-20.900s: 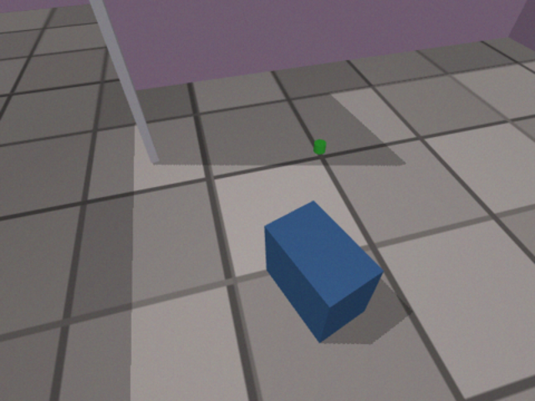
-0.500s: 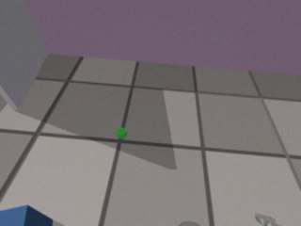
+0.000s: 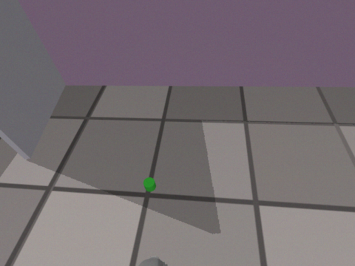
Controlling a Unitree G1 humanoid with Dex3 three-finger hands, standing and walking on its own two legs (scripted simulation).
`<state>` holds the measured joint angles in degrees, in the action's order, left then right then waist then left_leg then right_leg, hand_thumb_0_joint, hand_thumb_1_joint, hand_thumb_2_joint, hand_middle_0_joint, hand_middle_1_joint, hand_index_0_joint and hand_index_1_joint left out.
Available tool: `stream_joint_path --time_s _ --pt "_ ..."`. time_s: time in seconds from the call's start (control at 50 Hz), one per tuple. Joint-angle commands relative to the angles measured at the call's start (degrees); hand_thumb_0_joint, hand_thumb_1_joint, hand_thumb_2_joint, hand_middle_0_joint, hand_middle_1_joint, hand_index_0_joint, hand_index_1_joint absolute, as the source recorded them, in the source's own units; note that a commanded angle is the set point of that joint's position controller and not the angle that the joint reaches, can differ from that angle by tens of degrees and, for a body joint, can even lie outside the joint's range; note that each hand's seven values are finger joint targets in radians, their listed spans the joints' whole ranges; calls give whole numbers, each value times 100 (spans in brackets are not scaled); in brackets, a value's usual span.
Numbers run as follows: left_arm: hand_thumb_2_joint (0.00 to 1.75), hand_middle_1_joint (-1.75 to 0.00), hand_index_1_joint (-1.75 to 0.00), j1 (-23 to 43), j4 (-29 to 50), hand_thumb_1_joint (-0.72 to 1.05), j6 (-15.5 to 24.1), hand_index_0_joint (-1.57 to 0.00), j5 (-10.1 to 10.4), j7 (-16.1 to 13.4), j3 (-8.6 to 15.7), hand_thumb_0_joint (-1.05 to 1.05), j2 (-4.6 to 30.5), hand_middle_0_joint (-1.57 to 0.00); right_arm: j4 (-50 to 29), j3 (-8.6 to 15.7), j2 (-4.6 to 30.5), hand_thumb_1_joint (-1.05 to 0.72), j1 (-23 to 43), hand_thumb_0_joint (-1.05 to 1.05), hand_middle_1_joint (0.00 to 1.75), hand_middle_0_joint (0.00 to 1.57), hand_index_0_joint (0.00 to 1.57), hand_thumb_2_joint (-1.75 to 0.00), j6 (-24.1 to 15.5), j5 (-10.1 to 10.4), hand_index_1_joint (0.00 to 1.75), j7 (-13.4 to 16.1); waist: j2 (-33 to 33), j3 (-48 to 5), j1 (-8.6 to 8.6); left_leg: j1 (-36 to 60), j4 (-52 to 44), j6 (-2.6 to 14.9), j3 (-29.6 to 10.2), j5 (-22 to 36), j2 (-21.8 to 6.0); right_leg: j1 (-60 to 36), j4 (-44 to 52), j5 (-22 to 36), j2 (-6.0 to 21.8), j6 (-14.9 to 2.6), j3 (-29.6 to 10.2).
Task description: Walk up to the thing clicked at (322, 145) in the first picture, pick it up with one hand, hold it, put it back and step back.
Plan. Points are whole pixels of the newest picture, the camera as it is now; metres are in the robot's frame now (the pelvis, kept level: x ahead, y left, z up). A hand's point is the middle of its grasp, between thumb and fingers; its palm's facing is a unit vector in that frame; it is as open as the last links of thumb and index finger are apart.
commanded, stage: walk up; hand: left
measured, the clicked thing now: (149, 184) +0.71 +0.27 -0.74
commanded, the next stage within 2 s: none
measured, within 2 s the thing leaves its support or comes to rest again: neither
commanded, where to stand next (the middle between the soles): +0.32 +0.03 m, yaw +0 degrees
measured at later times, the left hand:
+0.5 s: hand (92, 239) +0.23 +0.28 -0.14, palm faces -0.07 -0.92 -0.38, open 7.4 cm
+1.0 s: hand (101, 211) +0.32 +0.28 -0.17, palm faces -0.02 -0.92 -0.39, open 7.4 cm
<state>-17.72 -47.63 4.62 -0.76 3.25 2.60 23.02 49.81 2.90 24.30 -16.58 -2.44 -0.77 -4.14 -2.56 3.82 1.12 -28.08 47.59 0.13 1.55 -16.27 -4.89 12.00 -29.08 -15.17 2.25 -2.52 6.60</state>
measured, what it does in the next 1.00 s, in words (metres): walks ahead: left foot, then right foot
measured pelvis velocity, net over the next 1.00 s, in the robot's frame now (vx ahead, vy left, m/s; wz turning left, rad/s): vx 0.24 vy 0.01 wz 0.01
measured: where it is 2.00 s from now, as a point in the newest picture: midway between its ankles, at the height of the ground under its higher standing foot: (196, 262)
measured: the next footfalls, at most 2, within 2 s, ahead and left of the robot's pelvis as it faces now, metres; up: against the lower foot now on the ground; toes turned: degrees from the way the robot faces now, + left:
left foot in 0.14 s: +0.20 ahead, +0.14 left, +0.00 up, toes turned +6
right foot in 0.52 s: +0.32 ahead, -0.13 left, +0.00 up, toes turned -1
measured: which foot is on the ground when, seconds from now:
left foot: up 0.00-0.12, down 0.14-0.54, up 0.56-0.84, down 0.86-1.00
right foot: down 0.00-0.18, up 0.20-0.50, down 0.52-1.00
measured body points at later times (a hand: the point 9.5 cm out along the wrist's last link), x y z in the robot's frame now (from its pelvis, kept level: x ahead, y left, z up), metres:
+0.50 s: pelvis +0.18 +0.00 -0.01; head +0.19 -0.01 +0.44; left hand +0.23 +0.32 -0.12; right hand +0.23 -0.33 -0.12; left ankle +0.16 +0.14 -0.74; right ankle +0.27 -0.14 -0.73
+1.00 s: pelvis +0.24 +0.01 -0.02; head +0.26 +0.02 +0.42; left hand +0.32 +0.33 -0.14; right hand +0.33 -0.30 -0.14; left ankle +0.28 +0.14 -0.74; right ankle +0.28 -0.13 -0.74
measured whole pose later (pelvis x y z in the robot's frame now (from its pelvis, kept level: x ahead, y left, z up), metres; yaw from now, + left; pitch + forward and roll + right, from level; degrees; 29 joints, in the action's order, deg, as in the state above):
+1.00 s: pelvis +0.24 +0.01 -0.02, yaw +1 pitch -2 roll -1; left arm -9.7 -55.3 1.2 0.1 -0.5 0.5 23.2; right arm 55.0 1.4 22.0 -8.5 1.0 -0.4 -1.6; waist 0.2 5.7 0.2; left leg -21.3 42.2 -0.5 0.8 -18.6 -2.5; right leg 20.7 -41.7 -19.4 2.6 -0.5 0.8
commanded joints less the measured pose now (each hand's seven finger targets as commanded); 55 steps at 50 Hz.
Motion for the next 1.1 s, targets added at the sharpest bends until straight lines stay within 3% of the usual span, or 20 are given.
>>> stream_joint_path --time_s 0.0,0.06,0.12,0.16,0.18,0.26,0.34,0.46,0.48,0.5,0.52,0.54,0.62,0.74,0.82,0.86,0.9,0.96,1.0,1.08 --pt "90 -30 -30 -52 467 90 138 -20 5 -87 519 0 1684 -20 -469 353 937 -90 227 0 30 20 20 -90 -185 -30 30 16 1015 -20 169 173 -975 1 116 545 -62 67 1442 -775 1343 -983 -1118" --pt "90 -30 -30 -41 449 90 90 -20 20 -76 493 0 1721 -20 -477 371 892 -90 289 0 30 20 20 -90 -252 -35 30 30 867 -53 97 711 -1419 81 285 594 87 126 1036 -282 1361 -895 -1032" --pt "90 -30 -30 -136 482 90 51 -20 7 -100 299 0 1343 -20 -168 492 1185 -90 -622 0 30 20 20 -90 -343 -59 30 149 -49 -569 -456 2616 -1972 333 180 173 327 823 -862 1017 888 -521 -449" --pt "90 -30 -30 -404 442 90 -22 -20 99 -160 246 0 1108 -20 -325 707 2030 -90 -1131 0 30 20 20 -90 -379 -32 30 255 -1318 -758 -638 3539 -3352 1292 -3791 -931 -1963 2737 -3394 -1534 -351 -1 -338" --pt "90 -30 -30 -168 337 90 -61 -20 40 -229 314 0 1515 -20 -332 707 1907 -90 -921 0 30 20 20 -90 -337 92 30 249 -541 -485 -573 3069 -3191 1612 -3588 -718 -2038 2779 -3820 -1568 53 -47 -908" --pt "90 -30 -30 -501 8 90 -93 -20 104 -141 308 0 1351 -20 -482 441 1422 -90 -206 0 30 20 20 -90 -346 91 30 296 -584 31 -128 1746 -3145 1179 -1205 570 -1196 1987 -3035 -617 408 62 -948" --pt "90 -30 -30 -220 77 90 -101 -20 23 -14 324 0 1185 -20 -637 475 1529 -90 -97 0 30 20 20 -90 -323 0 30 248 -830 95 -217 1456 -3245 1417 -808 -57 -1124 1662 -1956 -420 449 230 -585" --pt "90 -30 -30 -578 -245 90 58 -20 -4 -124 395 0 1182 -20 -771 366 1330 -90 310 0 30 20 20 -90 -128 52 30 197 -338 -192 167 607 -1935 987 -245 -101 -704 -128 -446 590 -132 189 -55" --pt "90 -30 -30 -797 -316 90 103 -20 -14 -192 456 0 1317 -20 -765 258 1022 -90 163 0 30 20 20 -90 -90 52 30 216 179 -383 264 343 -1152 772 -48 -146 -467 -742 -173 442 -116 124 -289" --pt "90 -30 -30 -886 -267 90 157 -20 -65 -287 526 0 1688 -20 -761 90 550 -90 -22 0 30 20 20 -90 -73 100 30 256 1525 -444 341 -106 396 429 457 -364 95 -932 695 270 877 -155 -1778" --pt "90 -30 -30 -765 -71 90 189 -20 -31 -337 544 0 2069 -20 -749 37 469 -90 -214 0 30 20 20 -90 22 80 30 302 1769 -346 203 -724 1186 165 101 -1497 557 -740 1445 131 2151 -699 -3915" --pt "90 -30 -30 -601 -15 90 133 -20 24 -336 534 0 2186 -20 -659 240 1074 -90 -20 0 30 20 20 -90 93 48 30 373 1154 -209 217 -546 1624 183 -352 -1795 304 -344 1267 187 2325 -1299 -4052" --pt "90 -30 -30 -51 58 90 86 -20 45 -429 384 0 1700 -20 -266 279 1079 -90 -268 0 30 20 20 -90 143 82 30 367 1156 -333 -51 -293 1236 128 -474 -948 -9 -142 690 1358 1468 -967 -2030" --pt "90 -30 -30 355 92 90 9 -20 -6 -476 287 0 1575 -20 -64 233 816 -90 142 0 30 20 20 -90 241 56 30 342 1381 -573 -17 812 -321 39 -41 -477 152 528 80 2393 1292 -882 -1334" --pt "90 -30 -30 802 61 90 -138 -20 76 -470 167 0 1463 -20 164 300 955 -90 56 0 30 20 20 -90 190 13 30 382 1102 -607 -296 1713 -1284 189 -3 287 284 1317 -453 1161 1169 -563 -1325" --pt "90 -30 -30 528 -34 90 -216 -20 165 -472 44 0 1069 -20 30 366 1532 -90 658 0 30 20 20 -90 133 -7 30 387 -632 -583 -12 1215 -2345 757 -1917 21 -967 1383 -1385 -598 118 57 -575" --pt "90 -30 -30 509 -394 90 -293 -20 105 -501 128 0 1282 -20 18 303 1426 -90 1071 0 30 20 20 -90 158 16 30 354 -628 -400 53 441 -2583 1167 -2026 -575 -1134 657 -1823 -1441 -44 113 -562" --pt "90 -30 -30 292 -733 90 -185 -20 91 -479 108 0 1226 -20 106 140 1114 -90 1449 0 30 20 20 -90 188 53 30 359 -595 -436 229 360 -1918 552 -962 130 -454 9 -495 91 112 63 -656" --pt "90 -30 -30 719 -724 90 -150 -20 25 -473 129 0 1483 -20 233 83 964 -90 1281 0 30 20 20 -90 227 84 30 353 -167 -454 -16 756 -1662 273 -759 -191 -148 460 6 8 562 -124 -1485" --pt "90 -30 -30 1132 -869 90 -168 -20 78 -440 -18 0 1249 -20 508 95 1049 -90 1392 0 30 20 20 -90 203 61 30 351 -217 -362 -63 1124 -2207 372 -1006 -274 -368 573 -34 58 260 22 -995"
